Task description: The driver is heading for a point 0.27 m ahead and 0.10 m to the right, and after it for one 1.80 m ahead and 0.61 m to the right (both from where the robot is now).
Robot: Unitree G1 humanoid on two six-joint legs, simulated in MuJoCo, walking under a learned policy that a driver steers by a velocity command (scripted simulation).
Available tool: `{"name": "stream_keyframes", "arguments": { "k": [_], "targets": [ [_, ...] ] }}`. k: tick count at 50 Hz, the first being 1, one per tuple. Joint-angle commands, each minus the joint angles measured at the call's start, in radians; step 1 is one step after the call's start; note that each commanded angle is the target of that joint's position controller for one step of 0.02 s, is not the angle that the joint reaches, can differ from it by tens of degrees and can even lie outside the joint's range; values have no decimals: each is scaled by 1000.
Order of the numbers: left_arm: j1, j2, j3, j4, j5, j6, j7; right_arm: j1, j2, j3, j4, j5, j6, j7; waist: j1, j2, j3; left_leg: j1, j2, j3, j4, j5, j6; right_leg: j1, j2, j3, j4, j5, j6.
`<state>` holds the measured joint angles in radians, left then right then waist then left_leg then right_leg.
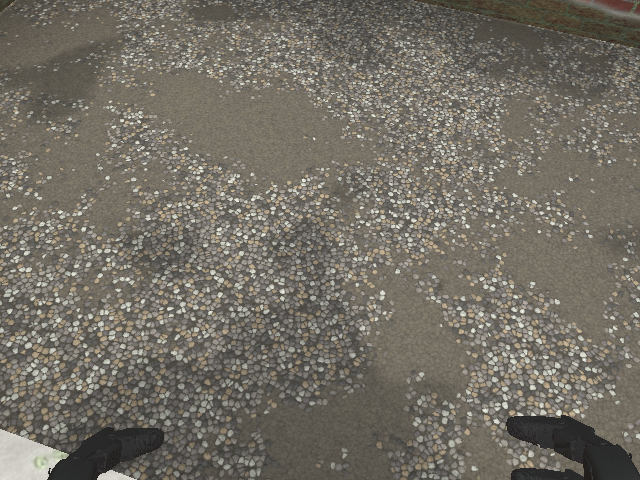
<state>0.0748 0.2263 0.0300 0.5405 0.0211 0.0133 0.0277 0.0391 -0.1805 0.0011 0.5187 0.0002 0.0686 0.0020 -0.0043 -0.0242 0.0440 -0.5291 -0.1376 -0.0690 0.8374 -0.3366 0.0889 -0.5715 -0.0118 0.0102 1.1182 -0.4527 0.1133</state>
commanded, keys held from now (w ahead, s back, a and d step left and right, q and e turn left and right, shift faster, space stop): w+e+shift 1.00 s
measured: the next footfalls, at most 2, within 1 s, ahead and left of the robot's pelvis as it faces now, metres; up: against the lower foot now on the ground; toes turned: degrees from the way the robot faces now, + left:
right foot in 0.08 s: +0.05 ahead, -0.11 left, +0.00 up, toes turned -1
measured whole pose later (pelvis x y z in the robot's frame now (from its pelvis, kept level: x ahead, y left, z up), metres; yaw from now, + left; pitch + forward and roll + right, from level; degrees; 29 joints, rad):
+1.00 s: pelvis -0.01 -0.02 +0.00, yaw -32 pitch -1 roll +4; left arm 0.12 0.22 0.04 0.56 -0.05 0.06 -0.03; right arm 0.05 -0.24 -0.05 0.59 0.00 0.06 -0.02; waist 0.04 0.04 0.07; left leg -0.41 0.08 0.26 0.94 -0.53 -0.05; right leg -0.51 0.09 0.03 0.89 -0.36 -0.12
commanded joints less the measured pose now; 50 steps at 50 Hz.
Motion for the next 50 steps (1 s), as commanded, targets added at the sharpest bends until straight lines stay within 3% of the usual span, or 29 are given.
{"name": "stream_keyframes", "arguments": {
  "k": [1, 3, 4, 5, 6, 7, 9, 11, 13, 15, 19, 21, 33, 34, 37, 38, 39, 40, 41, 42, 43, 44, 46, 47, 48, 49, 50],
  "targets": [
    [11, 14, -9, -83, -12, -11, 2, -176, -93, -19, -133, 3, -58, -6, 20, 131, -331, 186, 206, -323, -297, 351, 100, 145, -4, -4, -108, 32, -22],
    [-5, 12, -16, -80, -27, -19, -1, -140, -105, -25, -115, 14, -64, -4, 6, 109, -300, 158, 217, -336, -327, 263, 77, 278, -15, -22, -290, 98, -61],
    [16, -7, -22, -66, -24, -22, -5, -147, -104, -25, -113, 23, -62, -5, 24, 81, -277, 114, 212, -319, -317, 209, 50, 379, -15, -50, -403, 177, -90],
    [15, 1, -20, -57, -11, -20, -8, -128, -79, -19, -116, 30, -60, -3, 11, -18, -250, 66, 165, -256, -259, 157, 4, 458, -21, -53, -442, 312, -122],
    [-43, 31, -10, -60, -6, -13, -16, -93, -44, -8, -117, 30, -60, 4, -24, -175, -232, 9, 92, -128, -185, 124, -45, 517, -64, 37, -445, 423, -175],
    [-114, 46, -4, -80, -25, -1, -27, -107, -49, -1, -118, 17, -61, 7, -16, -237, -188, 17, 83, -23, -160, 103, -80, 428, -114, 172, -550, 324, -228],
    [-183, 20, -17, -103, -51, 7, -37, -135, -61, -6, -116, 4, -73, 6, -39, -96, -126, 185, 123, 33, -229, 169, -98, 266, -95, 205, -634, 207, -213],
    [-171, 8, -19, -90, -69, 0, -35, -129, -52, -1, -123, -10, -74, 8, -56, 2, -128, 271, 144, -1, -273, 191, -100, 239, -25, 121, -578, 204, -174],
    [-141, -19, -20, -83, -70, -2, -37, -126, -61, 2, -123, -19, -64, 0, -48, 92, -130, 268, 184, -55, -345, 164, -103, 263, 17, 76, -505, 232, -156],
    [-126, -26, -19, -82, -68, -1, -40, -152, -65, 2, -133, -15, -63, -8, -35, 133, -118, 255, 211, -74, -401, 104, -114, 271, 28, 65, -488, 239, -149],
    [-128, -22, -19, -78, -58, 6, -42, -166, -68, -7, -138, -12, -68, -12, -16, 92, -113, 270, 224, -15, -417, 38, -126, 281, 39, 69, -492, 253, -156],
    [-129, -19, -19, -70, -51, 14, -34, -142, -71, -15, -120, -15, -65, -25, -10, 69, -112, 327, 212, 38, -394, 106, -143, 270, 41, 91, -513, 275, -165],
    [-106, 42, 5, -49, -77, 43, -63, -102, -110, -67, -87, -8, -54, -31, 32, -3, -108, 449, 205, 206, -258, 86, -125, 129, 60, 195, -508, 396, -231],
    [-102, 65, 16, -52, -87, 41, -71, -101, -111, -72, -93, -4, -56, -24, 19, -20, -114, 468, 209, 207, -246, 43, -114, 85, 59, 203, -501, 394, -225],
    [-89, 54, 16, -58, -88, 38, -73, -68, -126, -84, -69, -9, -52, -20, 16, 29, -122, 522, 273, 189, -259, -4, -91, -7, 72, 183, -463, 379, -221],
    [-80, 46, 16, -58, -86, 36, -73, -66, -130, -87, -61, -9, -50, -23, 19, 58, -125, 527, 313, 175, -276, -20, -81, -27, 77, 162, -435, 339, -221],
    [-83, 35, 15, -60, -98, 31, -73, -62, -139, -92, -57, -3, -47, -25, 6, 115, -137, 539, 384, 134, -335, -81, -75, -62, 80, 128, -390, 204, -225],
    [-135, 52, 20, -72, -74, 35, -68, -20, -160, -99, -41, 0, -49, -33, -48, 157, -107, 477, 449, 84, -399, -167, -52, -64, 60, 78, -317, 143, -225],
    [-169, 67, 27, -91, -71, 33, -71, -28, -190, -101, -34, -14, -47, -46, -48, 163, -84, 419, 496, 66, -462, -246, -31, -78, 48, 46, -254, 132, -221],
    [-232, 93, 33, -114, -53, 35, -77, -3, -196, -98, -16, -21, -53, -52, -73, 139, -68, 380, 541, 39, -480, -249, -17, -85, 13, 27, -210, 132, -208],
    [-227, 88, 32, -112, -50, 39, -79, -6, -176, -88, -6, -21, -60, -55, -60, 98, -74, 387, 564, 49, -466, -186, -21, -99, -5, 11, -196, 131, -204],
    [-164, 64, 23, -94, -40, 35, -73, 15, -166, -83, 11, -22, -67, -54, -41, 66, -80, 354, 550, 119, -432, -130, -41, -44, -35, 2, -217, 143, -208],
    [4, 37, 20, -40, -54, 26, -69, -48, -143, -77, 14, -4, -60, -48, 43, 12, -117, 251, 453, 262, -314, -158, -90, 166, -27, -21, -326, 214, -235],
    [107, 31, 20, 3, -64, 26, -69, -96, -103, -65, 2, 1, -44, -42, 90, -55, -108, 176, 360, 336, -158, -159, -116, 243, 2, 14, -382, 229, -268],
    [160, 85, 34, 17, -94, 31, -64, -159, -71, -47, -44, 4, -19, -28, 141, -222, -67, 78, 224, 381, 38, -194, -159, 212, 24, 182, -496, 291, -323],
    [143, 136, 40, -6, -95, 41, -55, -246, -78, -43, -107, -5, -9, -5, 173, -322, -30, -122, 97, 301, 229, -332, -190, 216, 6, 486, -618, 198, -367],
    [36, 158, 40, -75, -58, 42, -43, -238, -56, -38, -129, -7, -22, -12, 116, -224, -64, -242, 61, 109, 396, -299, -211, 255, -54, 634, -642, 216, -396]
  ]
}}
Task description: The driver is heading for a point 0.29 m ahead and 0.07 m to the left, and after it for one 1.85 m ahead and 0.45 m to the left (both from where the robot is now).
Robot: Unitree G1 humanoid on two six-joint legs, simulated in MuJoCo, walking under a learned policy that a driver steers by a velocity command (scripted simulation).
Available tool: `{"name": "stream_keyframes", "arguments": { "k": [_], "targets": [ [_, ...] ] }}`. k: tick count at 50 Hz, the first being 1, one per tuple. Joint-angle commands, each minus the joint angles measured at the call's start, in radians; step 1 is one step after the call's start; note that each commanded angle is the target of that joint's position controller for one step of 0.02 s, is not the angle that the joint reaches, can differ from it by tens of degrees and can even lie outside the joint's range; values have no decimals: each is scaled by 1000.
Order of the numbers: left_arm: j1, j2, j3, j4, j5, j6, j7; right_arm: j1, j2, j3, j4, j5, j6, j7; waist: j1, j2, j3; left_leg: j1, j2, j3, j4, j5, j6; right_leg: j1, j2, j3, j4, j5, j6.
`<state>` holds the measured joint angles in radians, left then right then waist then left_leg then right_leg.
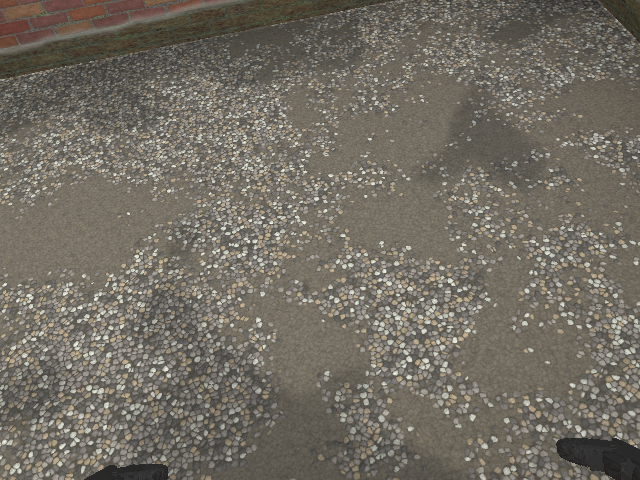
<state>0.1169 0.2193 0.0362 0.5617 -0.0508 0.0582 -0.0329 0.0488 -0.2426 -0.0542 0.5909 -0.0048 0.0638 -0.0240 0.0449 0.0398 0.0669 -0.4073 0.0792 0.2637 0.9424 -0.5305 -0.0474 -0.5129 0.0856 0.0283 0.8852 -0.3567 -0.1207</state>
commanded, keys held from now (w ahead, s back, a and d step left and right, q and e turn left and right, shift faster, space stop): w+e+shift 0.04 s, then w+q+shift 0.96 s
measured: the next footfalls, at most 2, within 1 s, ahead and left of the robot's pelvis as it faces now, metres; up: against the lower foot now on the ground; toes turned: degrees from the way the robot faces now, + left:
left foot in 0.28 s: +0.04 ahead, +0.09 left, +0.00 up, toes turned -7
right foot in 0.72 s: +0.06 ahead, -0.26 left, +0.00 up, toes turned +15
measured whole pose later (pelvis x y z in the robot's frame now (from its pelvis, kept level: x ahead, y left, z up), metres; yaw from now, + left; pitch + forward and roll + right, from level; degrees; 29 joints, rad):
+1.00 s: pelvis -0.02 -0.12 +0.02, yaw +25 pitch +2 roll -2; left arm 0.26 0.26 0.02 0.65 0.04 -0.03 0.02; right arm -0.03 -0.27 -0.05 0.46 0.01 0.07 0.03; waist 0.03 0.00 0.03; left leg -0.68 0.02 0.00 1.04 -0.25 0.01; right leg -0.34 -0.12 -0.13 0.72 -0.40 0.06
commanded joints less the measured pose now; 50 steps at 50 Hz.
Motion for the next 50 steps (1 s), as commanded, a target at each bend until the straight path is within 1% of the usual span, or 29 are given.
{"name": "stream_keyframes", "arguments": {
  "k": [1, 3, 6, 11, 13, 16, 17, 19, 22, 23, 24, 26, 27, 28, 29, 30, 31, 32, 33, 35, 36, 37, 38, 39, 40, 42, 44, 48, 50],
  "targets": [
    [-113, 160, 25, -144, 43, 1, 38, -199, 8, 14, -190, -11, -31, 14, 18, -216, -169, -395, -153, -313, 397, -27, -80, 222, -178, 637, -397, 150, -160],
    [-214, 113, 4, -181, 57, -12, 54, -83, -10, 11, -162, -27, -50, -4, -66, -120, -270, -365, -133, -345, 456, 94, -67, 219, -171, 575, -381, 86, -111],
    [-173, 31, -39, -174, 47, -43, 70, -41, 10, 21, -148, -18, -37, -15, -37, -90, -362, -210, -106, -331, 362, 119, -76, 243, -160, 474, -397, 189, -18],
    [-95, 92, -27, -124, 65, -29, 67, -51, -25, 17, -130, 42, -19, 15, 42, -126, -228, 41, -72, -294, -179, 111, 22, 281, -156, 375, -551, 169, 147],
    [-140, 86, -30, -127, 57, -24, 52, 13, -15, 19, -92, 38, -14, 36, 21, -108, -166, 176, -97, -272, -298, 185, 77, 212, -154, 327, -612, 114, 188],
    [-288, 46, -42, -184, 37, -22, 29, 64, -46, 11, -66, 29, -16, 43, -41, -12, -102, 296, -103, -294, -480, 201, 181, 163, 29, 37, -551, 213, 367],
    [-346, 41, -38, -191, 16, -20, 21, 52, -80, 2, -80, 38, -23, 38, -77, 73, -78, 202, -12, -435, -594, 89, 218, 214, 71, -48, -368, 307, 375],
    [-279, 67, -19, -176, 2, -24, 0, -191, -71, 11, -168, 73, -52, 24, 8, 189, -71, -61, 103, -659, -617, 56, 213, 320, -61, 33, -151, 241, 250],
    [-143, 13, -31, -160, 53, -51, 17, -194, -26, 11, -196, 76, -91, 11, 66, -17, -181, -51, -23, -532, -441, 138, 110, 493, -162, 96, -324, 324, 220],
    [-113, 50, -22, -148, 76, -54, 35, -40, -1, 11, -169, 75, -84, 15, 34, -283, -208, -47, -139, -410, -322, 36, 105, 539, -162, 99, -467, 407, 321],
    [-131, 121, 1, -153, 69, -45, 49, 37, -12, 0, -157, 77, -71, 13, 18, -419, -170, -56, -193, -333, -254, -28, 114, 464, -192, 157, -608, 359, 410],
    [-333, 138, 25, -206, 47, -14, 59, 242, -95, -35, -86, 54, -51, 8, -131, -395, -155, 238, -185, -165, -384, 5, 153, 291, -119, 3, -712, 668, 598],
    [-538, 173, 48, -246, 26, 8, 60, 481, -185, -71, -30, 56, -45, 4, -316, -341, -158, 392, -173, -79, -568, 53, 234, 279, 41, -209, -500, 947, 725],
    [-682, 172, 62, -279, -53, 34, 51, 533, -282, -117, -10, 36, -51, -10, -475, 213, -84, 291, 83, -456, -815, 18, 436, 166, 178, -246, 357, 846, 714],
    [-485, 183, 77, -286, -84, 43, 33, 94, -172, -62, -116, 19, -89, -43, -268, 785, -35, 31, 310, -895, -653, 147, 493, -202, 18, 169, 1119, -206, 459],
    [-256, 125, 36, -253, 30, 25, 40, -340, -42, 0, -253, 34, -90, -37, 19, 379, -106, -155, 171, -649, -439, 403, 298, -111, -141, 358, 891, -188, 275],
    [-150, 88, 8, -233, 49, -1, 33, -467, -5, 21, -295, 27, -86, -17, 129, 85, -252, -191, 113, -563, -449, 452, 210, 78, -119, 236, 653, -197, 215],
    [-181, 93, -10, -248, 65, -33, 37, -292, -98, -3, -235, 26, -88, -10, 93, -75, -260, -128, 15, -517, -490, 505, 141, 175, -102, 97, 226, -57, 193],
    [-240, 72, -26, -253, 62, -47, 47, -150, -156, -39, -194, 27, -97, -10, 16, -93, -241, -39, -42, -500, -471, 454, 140, 203, -103, 49, -66, 4, 195],
    [-110, 13, -43, -174, 43, -30, 46, -147, -175, -57, -192, 33, -81, -4, 11, 36, -195, -13, -63, -524, -393, 388, 192, 335, -80, -45, -307, 100, 196],
    [-64, 9, -43, -144, 50, -19, 36, -125, -137, -45, -190, 35, -57, 7, 6, 7, -171, -59, -92, -559, -349, 311, 191, 390, -33, -110, -325, 120, 208],
    [19, 24, -45, -124, 64, -27, 28, -125, -61, -22, -199, 32, -47, 20, 37, -152, -166, -240, -169, -546, -154, 26, 159, 475, -120, -9, -273, 156, 199],
    [117, 265, 23, -78, 92, -35, 30, -229, -44, -12, -291, 47, -54, 10, 119, -569, -158, -564, -263, -472, 39, -149, 91, 496, -381, 349, -426, 17, 152],
    [109, 337, 62, -92, 108, -51, 43, -270, -62, -17, -306, 18, -71, 1, 112, -419, -158, -614, -191, -558, 194, -10, 86, 413, -478, 619, -544, -175, 98],
    [-7, 265, 36, -120, 118, -73, 54, -257, -85, -25, -270, 8, -79, 3, 30, -220, -142, -631, -169, -564, 260, 130, 77, 373, -499, 651, -548, -289, 46],
    [-108, 182, 5, -102, 110, -92, 63, -158, -101, -30, -213, 0, -73, 18, -63, -231, -155, -553, -112, -474, 295, 223, 51, 313, -455, 432, -476, -193, 36],
    [-98, 142, -7, -71, 106, -102, 58, -140, -90, -23, -199, -2, -40, 42, -68, -229, -146, -423, -97, -393, 347, 279, 30, 183, -412, 262, -471, -105, 41],
    [3, 178, 21, -20, 88, -123, 55, -183, -63, 8, -220, 17, -6, 52, -39, -123, -124, -263, -20, -292, 99, 321, 50, 166, -396, 33, -429, 22, 71],
    [53, 205, 37, 2, 93, -125, 60, -167, -53, 15, -222, 22, 0, 65, -20, -162, -144, -107, -24, -208, -22, 207, 80, 163, -404, -31, -453, 10, 71]
  ]
}}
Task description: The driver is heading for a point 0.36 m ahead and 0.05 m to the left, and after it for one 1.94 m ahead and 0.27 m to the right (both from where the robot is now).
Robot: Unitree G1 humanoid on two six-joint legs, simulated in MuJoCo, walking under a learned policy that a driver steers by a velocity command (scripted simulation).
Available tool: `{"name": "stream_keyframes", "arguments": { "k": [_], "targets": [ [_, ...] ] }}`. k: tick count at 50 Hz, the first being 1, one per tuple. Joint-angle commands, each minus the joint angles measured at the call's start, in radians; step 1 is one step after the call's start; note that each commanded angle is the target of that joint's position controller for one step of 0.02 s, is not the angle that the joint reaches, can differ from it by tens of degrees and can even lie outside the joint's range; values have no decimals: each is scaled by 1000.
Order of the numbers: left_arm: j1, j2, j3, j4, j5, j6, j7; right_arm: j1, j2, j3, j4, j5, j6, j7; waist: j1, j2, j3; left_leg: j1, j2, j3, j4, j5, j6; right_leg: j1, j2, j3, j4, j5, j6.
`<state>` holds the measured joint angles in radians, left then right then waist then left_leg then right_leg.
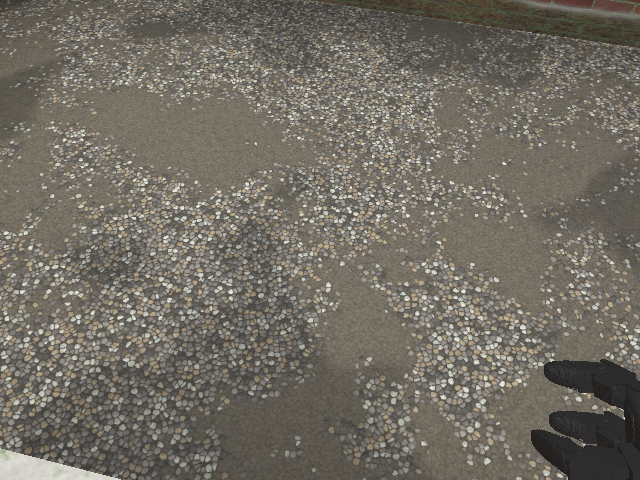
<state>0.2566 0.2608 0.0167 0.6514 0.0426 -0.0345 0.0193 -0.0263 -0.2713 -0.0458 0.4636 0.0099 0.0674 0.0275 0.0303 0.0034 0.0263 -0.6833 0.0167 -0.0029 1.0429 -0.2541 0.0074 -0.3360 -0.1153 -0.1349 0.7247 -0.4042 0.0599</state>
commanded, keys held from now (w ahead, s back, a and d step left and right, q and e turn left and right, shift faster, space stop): w+q+shift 0.32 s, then w+e+shift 0.68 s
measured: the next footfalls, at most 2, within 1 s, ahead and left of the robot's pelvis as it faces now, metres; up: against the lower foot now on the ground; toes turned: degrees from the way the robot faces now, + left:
left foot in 0.06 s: +0.10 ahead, +0.11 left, +0.00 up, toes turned +8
right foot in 0.44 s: +0.17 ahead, -0.01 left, +0.00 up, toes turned +16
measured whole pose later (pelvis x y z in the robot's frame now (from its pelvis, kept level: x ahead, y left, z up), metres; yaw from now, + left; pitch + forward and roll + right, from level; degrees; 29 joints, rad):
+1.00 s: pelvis +0.07 +0.11 +0.00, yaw +3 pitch +1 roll -1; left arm 0.05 0.24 0.04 0.51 0.00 0.05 0.00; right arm -0.03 -0.23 -0.01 0.44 -0.01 0.02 -0.04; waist 0.03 0.03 0.05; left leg -0.49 -0.01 -0.07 0.90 -0.38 -0.09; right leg -0.43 0.11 0.19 0.70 -0.28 0.01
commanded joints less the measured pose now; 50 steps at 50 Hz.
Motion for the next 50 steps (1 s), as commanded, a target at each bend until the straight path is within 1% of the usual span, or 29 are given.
{"name": "stream_keyframes", "arguments": {
  "k": [1, 2, 3, 4, 5, 6, 7, 8, 10, 13, 16, 18, 22, 23, 24, 25, 26, 29, 32, 35, 39, 41, 42, 43, 44, 45, 46, 48, 50],
  "targets": [
    [-91, 170, 62, -85, -8, -28, 10, -76, -27, 5, -92, 9, 0, 20, -8, -137, -98, 236, 41, 81, -188, -96, 42, -14, -213, 115, -284, 50, -109],
    [-107, 168, 65, -86, -16, -17, 9, -13, -34, -2, -64, 13, -3, 21, -39, -101, -119, 343, 16, 108, -268, -56, 54, -19, -193, 68, -198, 134, -95],
    [-82, 132, 57, -82, -15, 0, 7, 131, -46, -15, 4, 1, -12, 16, -81, -1, -190, 494, -56, 110, -282, -85, 71, -37, -126, -18, 63, 326, -68],
    [-135, 106, 51, -129, -11, 21, 13, 316, -113, -32, 50, 6, -24, 7, -168, 207, -195, 666, -21, -87, -256, 106, 138, -298, -37, -37, 492, 264, -24],
    [-275, 65, 38, -245, 9, 29, 19, 306, -222, -54, 38, 41, -10, -8, -197, 478, -218, 772, 68, -501, -481, 147, 240, -661, 146, 75, 654, -168, 35],
    [-354, 43, 27, -274, -1, 24, 21, 237, -165, -45, -17, 25, 5, -24, -190, 268, -209, 686, 165, -618, -573, 3, 283, -699, 127, 200, 750, -107, 67],
    [-345, 25, 19, -266, -8, 21, 17, 143, -124, -27, -48, -10, 12, -44, -126, 143, -188, 551, 177, -627, -601, -83, 277, -657, 108, 224, 751, -44, 79],
    [-294, 14, 13, -244, -15, 23, 16, 71, -88, -13, -59, -32, 16, -55, -62, 97, -151, 419, 145, -575, -588, -150, 243, -601, 97, 217, 720, 5, 83],
    [-219, -10, 10, -209, -7, 51, 20, -36, -31, 13, -91, -41, -4, -52, 8, 77, -142, 178, 56, -464, -562, -168, 188, -425, 106, 185, 678, 80, 89],
    [-217, -2, 10, -210, -12, 83, 27, -7, -18, 25, -79, -27, -45, -45, -4, 65, -178, 148, 9, -466, -533, -87, 212, -340, 132, 196, 637, 87, 92],
    [-309, 0, -7, -246, -31, 64, 27, 73, -63, 8, -69, -29, -52, -42, -67, 59, -200, 317, 10, -538, -556, -44, 230, -313, 125, 225, 413, 41, 52],
    [-311, -19, -14, -235, -48, 47, 22, 57, -33, 22, -80, -27, -53, -34, -77, 74, -205, 358, 40, -541, -578, -56, 229, -221, 102, 224, 278, 43, 28],
    [-243, -25, -8, -174, -37, 28, -12, 28, -13, 36, -59, 12, -59, 4, -46, 44, -103, 174, 3, -450, -585, -54, 154, 200, 133, 89, -89, 170, -70],
    [-221, -4, -1, -160, -20, 28, -13, 47, 27, 42, -58, 25, -64, 3, -59, -57, -99, 103, -48, -372, -465, -19, 109, 312, 85, 189, -64, 254, -120],
    [-221, 18, 9, -153, -11, 32, -18, 45, 51, 56, -68, 22, -67, -1, -38, -218, -108, 27, -112, -198, -336, 5, 55, 371, 0, 359, -107, 286, -201],
    [-208, 32, 16, -151, -26, 38, -29, 23, 18, 48, -68, -8, -70, -11, -11, -204, -87, 28, -98, -103, -276, 6, 27, 305, -73, 529, -208, 225, -270],
    [-240, 37, 16, -163, -43, 36, -39, -18, -7, 37, -73, -13, -77, -21, -18, -135, -66, 99, -60, -40, -325, 34, 8, 220, -77, 576, -250, 214, -277],
    [-305, 34, 13, -164, -82, 28, -42, -27, 32, 46, -83, -18, -79, -21, -70, -48, -105, 470, -23, -22, -462, 204, -3, 26, 58, 374, -165, 414, -187],
    [-274, 7, 10, -156, -87, 22, -34, 40, -7, 25, -56, -30, -64, -41, -104, 77, -195, 678, 46, -57, -459, 532, -24, -62, 136, 234, -40, 420, -139],
    [-259, -2, 15, -159, -86, 38, -33, 22, -6, 20, -42, -28, -54, -54, -88, 131, -173, 675, 99, -43, -500, 672, -57, -72, 157, 187, -3, 188, -130],
    [-209, 20, 28, -152, -72, 52, -36, -22, -22, 6, -45, -17, -47, -62, -51, 97, -159, 571, 83, 45, -475, 709, -99, 49, 153, 147, -33, 226, -153],
    [-95, 73, 54, -139, -75, 58, -33, -150, -63, -11, -84, 10, -41, -64, 52, 71, -178, 415, -17, 157, -306, 809, -191, 216, 120, 223, -102, 387, -229],
    [-48, 122, 74, -141, -79, 65, -33, -250, -77, -20, -114, 34, -30, -62, 128, -33, -150, 260, -89, 147, -67, 712, -205, 227, 42, 402, -143, 443, -312],
    [-146, 147, 81, -162, -76, 58, -26, -255, -56, -24, -130, 45, -21, -58, 109, -316, -142, 37, -151, 8, 319, -111, -185, 183, -125, 743, -217, 503, -446],
    [-263, 142, 78, -218, -55, 42, -17, -141, -26, -5, -142, -7, -31, -64, 7, -255, -164, 8, -76, -182, 328, -224, -141, 115, -106, 748, -183, 579, -420],
    [-394, 79, 55, -268, -59, 45, -7, -99, -10, 11, -131, -26, -49, -64, -46, -154, -163, 33, -43, -166, 263, -213, -124, 33, -70, 632, -181, 521, -346],
    [-425, 47, 33, -279, -50, 56, -6, -78, 0, 22, -126, -26, -67, -68, -69, -110, -147, 80, -40, -110, 143, -191, -112, -34, -18, 571, -205, 506, -289],
    [-385, 63, 33, -264, -36, 64, -19, -73, 24, 41, -116, -24, -76, -73, -36, -118, -166, 226, -34, -29, -172, -169, -109, -40, 91, 484, -218, 518, -225],
    [-347, 90, 44, -243, -51, 77, -37, -12, 36, 42, -93, -12, -63, -60, -30, -125, -187, 393, -64, 27, -351, -60, -96, -52, 125, 493, -203, 406, -220]
  ]
}}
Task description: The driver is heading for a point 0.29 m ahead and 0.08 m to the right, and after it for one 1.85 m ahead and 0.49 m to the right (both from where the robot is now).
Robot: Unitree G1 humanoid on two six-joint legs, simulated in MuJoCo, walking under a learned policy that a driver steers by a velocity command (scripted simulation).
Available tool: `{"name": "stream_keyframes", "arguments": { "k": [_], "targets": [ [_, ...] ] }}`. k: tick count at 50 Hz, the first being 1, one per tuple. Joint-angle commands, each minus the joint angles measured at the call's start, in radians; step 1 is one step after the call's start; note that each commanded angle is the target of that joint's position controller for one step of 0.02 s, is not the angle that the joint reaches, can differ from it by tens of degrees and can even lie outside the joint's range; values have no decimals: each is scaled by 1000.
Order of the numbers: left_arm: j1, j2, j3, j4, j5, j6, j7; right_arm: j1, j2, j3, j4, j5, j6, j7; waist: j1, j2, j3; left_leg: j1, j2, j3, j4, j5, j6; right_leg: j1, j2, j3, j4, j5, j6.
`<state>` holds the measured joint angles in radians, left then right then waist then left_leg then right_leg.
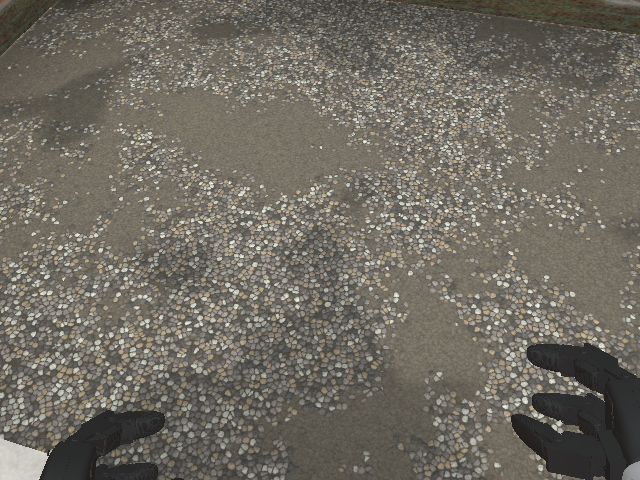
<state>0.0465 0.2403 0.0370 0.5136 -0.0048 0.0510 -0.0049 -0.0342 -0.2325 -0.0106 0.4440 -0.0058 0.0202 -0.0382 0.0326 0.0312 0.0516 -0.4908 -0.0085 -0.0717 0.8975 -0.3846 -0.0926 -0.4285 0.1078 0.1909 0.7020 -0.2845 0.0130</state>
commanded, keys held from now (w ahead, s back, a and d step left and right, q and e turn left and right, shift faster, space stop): w+e+shift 0.50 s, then w+q+shift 0.42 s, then shift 0.08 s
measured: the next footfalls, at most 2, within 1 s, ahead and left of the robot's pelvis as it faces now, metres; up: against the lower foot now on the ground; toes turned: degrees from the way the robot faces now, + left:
left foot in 0.04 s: +0.07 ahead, +0.14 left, +0.00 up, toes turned -5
right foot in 0.36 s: +0.04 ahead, -0.13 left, +0.00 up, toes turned -27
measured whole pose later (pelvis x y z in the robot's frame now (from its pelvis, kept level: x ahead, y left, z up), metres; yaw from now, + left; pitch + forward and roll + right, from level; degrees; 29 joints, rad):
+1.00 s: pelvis +0.01 -0.06 +0.01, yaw -22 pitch -3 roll +0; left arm 0.00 0.18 -0.02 0.51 0.02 0.02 0.03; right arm 0.01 -0.16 0.01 0.56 0.01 0.04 0.02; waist 0.01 -0.02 0.05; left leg -0.30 -0.08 -0.12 0.66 -0.31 0.01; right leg -0.27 0.06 -0.11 0.62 -0.31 -0.09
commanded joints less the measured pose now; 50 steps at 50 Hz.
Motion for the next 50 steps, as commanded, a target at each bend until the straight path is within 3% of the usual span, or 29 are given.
{"name": "stream_keyframes", "arguments": {
  "k": [1, 2, 3, 4, 5, 6, 9, 11, 13, 16, 18, 19, 20, 21, 22, 23, 24, 26, 29, 30, 32, 33, 34, 35, 37, 39, 42, 46, 50],
  "targets": [
    [-139, 110, 28, -105, -19, 1, -19, 43, 0, 3, -49, 0, -10, 15, -48, -105, -218, 308, -47, 131, -277, 152, 14, -8, -73, 151, -163, 144, -146],
    [-156, 93, 33, -109, -42, -6, -26, 108, -10, -6, -25, -5, -2, 19, -87, 11, -212, 465, -10, 126, -276, 162, 30, -151, -31, 120, -97, -87, -111],
    [-213, 54, 22, -161, -64, -15, -29, 186, -136, -41, 1, -39, -8, 19, -145, 303, -209, 552, 217, -151, -392, 1, 110, -395, 65, -2, 155, -189, -55],
    [-262, 64, 22, -176, -33, -26, -21, 185, -230, -77, -3, -56, -16, 13, -170, 342, -180, 429, 378, -415, -520, -218, 193, -475, -9, -33, 356, -172, -38],
    [-310, 88, 32, -178, -12, -35, -20, 151, -186, -60, -15, -56, -30, 1, -147, 167, -139, 339, 411, -480, -542, -236, 221, -480, -43, -1, 457, -118, -22],
    [-282, 77, 28, -161, -4, -36, -20, 105, -154, -44, -14, -54, -40, -6, -95, 104, -126, 284, 410, -436, -531, -201, 220, -457, -61, -18, 510, -78, -11],
    [-167, 86, 28, -111, 16, -8, -25, 90, -134, -32, 26, -30, -72, 7, -33, 110, -127, 191, 340, -198, -513, -88, 186, -348, -93, -91, 567, -11, 8],
    [-182, 55, 8, -118, 6, 11, -28, 99, -113, -30, 47, -37, -74, 17, -36, 102, -119, 161, 312, -50, -493, -8, 160, -262, -127, -132, 442, 16, 17],
    [-194, 44, -2, -122, -16, 15, -38, 134, -134, -43, 76, -37, -78, 23, -59, 114, -112, 132, 277, 85, -475, 39, 138, -117, -134, -200, 247, -4, 7],
    [-158, 43, -3, -112, -18, 12, -50, 171, -173, -67, 104, -18, -68, 19, -64, 115, -119, 142, 310, 134, -463, -29, 145, 54, -138, -282, 81, -45, -35],
    [25, 57, 10, -34, -8, 1, -49, 174, -116, -55, 105, -13, -38, 17, 1, -50, -189, 81, 222, 258, -143, 114, 96, 271, -71, -273, 20, -26, -72],
    [95, 141, 31, -23, -15, 4, -41, 110, -78, -41, 37, -10, -23, 12, 61, -278, -180, -141, 105, 291, 170, 118, 24, 367, -138, -54, 6, 208, -157],
    [146, 230, 56, -29, -37, 14, -32, -78, -87, -41, -66, -21, -17, 11, 146, -415, -183, -406, -18, 179, 308, -209, -9, 384, -232, 299, -184, 184, -244],
    [112, 208, 51, -59, -19, 13, -15, -110, -83, -42, -79, -19, -21, 5, 122, -271, -179, -469, 6, 47, 417, -167, -26, 364, -297, 388, -226, 135, -283],
    [39, 175, 42, -77, -3, 14, 7, -50, -70, -34, -54, -18, -31, 5, 64, -210, -201, -434, 24, 19, 432, -107, -34, 303, -294, 370, -226, 75, -279],
    [-53, 135, 24, -87, 11, 15, 19, 28, -73, -31, -28, -22, -32, 2, -16, -177, -154, -335, 26, 35, 381, -51, -45, 125, -242, 265, -185, 135, -241],
    [-126, 101, 10, -104, 17, 9, 21, 85, -48, -27, -15, -21, -24, 3, -64, -187, -167, -211, 18, 48, 344, -23, -42, 11, -181, 201, -164, 169, -213],
    [-199, 60, -15, -124, 24, -15, 10, 150, -25, -22, 4, -23, -2, -4, -104, -164, -240, -31, 2, 79, 293, 10, -34, -81, -144, 131, -162, 247, -185],
    [-127, 68, -11, -105, 3, -49, 0, 135, -31, -6, 16, -1, -14, -7, -41, -154, -294, 117, 44, 73, 60, 19, 13, 20, -188, 176, -208, 177, -177],
    [-118, 73, -12, -97, -7, -51, 4, 111, -35, -3, 11, 1, -24, 7, -23, -153, -300, 175, 38, 86, 11, 30, 36, 27, -204, 203, -226, 160, -178],
    [-136, 56, -18, -96, -23, -47, 11, 136, 2, 9, 30, 1, -33, 24, -47, -84, -252, 335, 43, 112, -203, 147, 93, -28, -207, 185, -197, 91, -135],
    [-88, 9, -26, -92, -11, -47, 9, 143, 1, 10, 46, -5, -29, 22, -13, 47, -221, 395, 61, 57, -232, 299, 127, -72, -139, 77, -69, 51, -99],
    [-51, -22, -39, -96, -3, -45, 7, 64, -43, -5, 35, 4, -20, 31, 20, 224, -182, 424, 107, -105, -265, 347, 201, -163, -64, -80, 25, 30, -42],
    [-87, 10, -39, -108, 0, -47, 17, 2, -71, -14, 3, 11, -10, 49, -7, 248, -145, 346, 169, -259, -380, 219, 250, -186, -78, -153, 30, 3, -12],
    [-135, -4, -44, -112, -3, -57, 16, -56, -38, -1, -16, 22, 3, 62, 7, 77, -105, 167, 133, -233, -438, 135, 217, 35, -111, -182, -74, 80, 10],
    [-133, -19, -48, -118, 13, -51, 9, -53, -13, 6, -4, 41, -5, 56, 17, 7, -125, 128, 48, -111, -386, 153, 174, 168, -122, -147, -113, 120, 7],
    [-127, -5, -45, -101, 30, -44, 23, -8, 38, 18, 19, 30, -11, 49, -6, -104, -140, 185, -7, -46, -302, 238, 161, 204, -167, -97, -207, 145, 21],
    [-151, 0, -38, -105, 27, -45, 31, -9, 9, 4, 33, 33, 6, 52, -21, -124, -124, 184, -27, -37, -285, 244, 155, 233, -176, -151, -236, 107, 29],
    [-112, 11, -32, -88, 19, -54, 38, 5, 0, -1, 43, 11, 12, 58, -40, -62, -166, 226, -40, -56, -276, 214, 149, 251, -187, -170, -223, 121, -5]
  ]
}}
